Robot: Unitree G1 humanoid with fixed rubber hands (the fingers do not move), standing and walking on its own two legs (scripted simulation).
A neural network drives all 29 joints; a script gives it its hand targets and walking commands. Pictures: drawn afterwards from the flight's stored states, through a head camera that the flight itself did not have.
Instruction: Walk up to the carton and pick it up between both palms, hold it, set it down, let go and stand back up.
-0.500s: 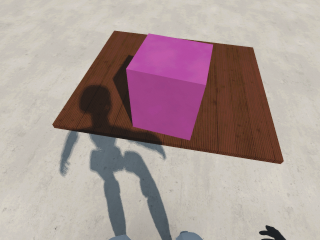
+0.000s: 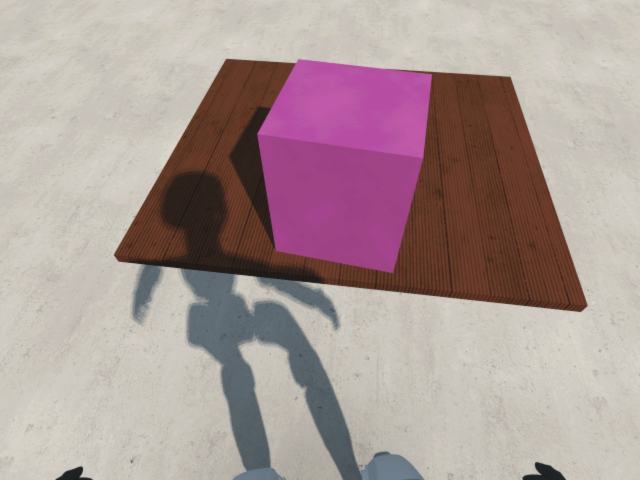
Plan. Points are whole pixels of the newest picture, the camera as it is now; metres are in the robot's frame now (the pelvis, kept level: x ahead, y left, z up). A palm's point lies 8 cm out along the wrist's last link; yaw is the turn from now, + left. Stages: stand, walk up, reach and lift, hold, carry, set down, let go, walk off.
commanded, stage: walk up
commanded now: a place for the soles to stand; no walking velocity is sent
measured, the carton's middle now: (347, 169) +0.57 -0.03 +0.04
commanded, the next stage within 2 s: none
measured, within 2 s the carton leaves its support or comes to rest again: neither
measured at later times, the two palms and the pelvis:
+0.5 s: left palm out of the picture +0.06 +0.31 -0.08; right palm out of the picture +0.14 -0.33 -0.11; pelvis +0.02 -0.03 +0.00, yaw -2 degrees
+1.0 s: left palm out of the picture +0.10 +0.30 -0.09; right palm out of the picture +0.12 -0.34 -0.09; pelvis +0.02 -0.02 +0.00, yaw -2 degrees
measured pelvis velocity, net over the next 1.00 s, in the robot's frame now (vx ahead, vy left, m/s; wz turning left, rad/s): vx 0.02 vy -0.02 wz -0.03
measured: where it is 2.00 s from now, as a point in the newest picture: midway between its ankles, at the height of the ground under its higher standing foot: outside the picture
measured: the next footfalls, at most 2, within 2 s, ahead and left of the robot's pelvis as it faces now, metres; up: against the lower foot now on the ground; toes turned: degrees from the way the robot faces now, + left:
right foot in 0.34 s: +0.11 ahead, -0.15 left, +0.00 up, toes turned +7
left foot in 0.62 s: +0.07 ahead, +0.09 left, +0.00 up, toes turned +4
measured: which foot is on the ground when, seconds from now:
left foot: down 0.00-0.36, up 0.38-0.60, down 0.62-1.00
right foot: up 0.00-0.32, down 0.34-0.64, up 0.66-1.00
